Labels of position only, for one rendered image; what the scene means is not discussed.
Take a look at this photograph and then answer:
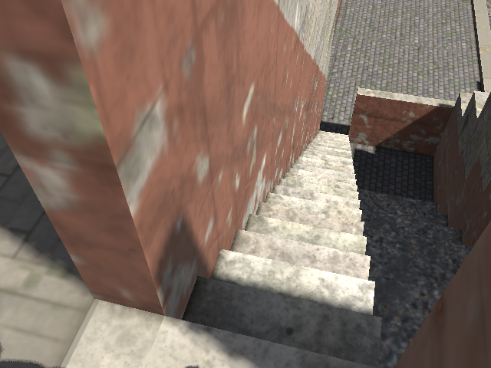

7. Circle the stairs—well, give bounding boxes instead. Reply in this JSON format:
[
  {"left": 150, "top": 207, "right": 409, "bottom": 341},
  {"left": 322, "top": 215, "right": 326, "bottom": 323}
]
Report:
[{"left": 182, "top": 130, "right": 382, "bottom": 368}]

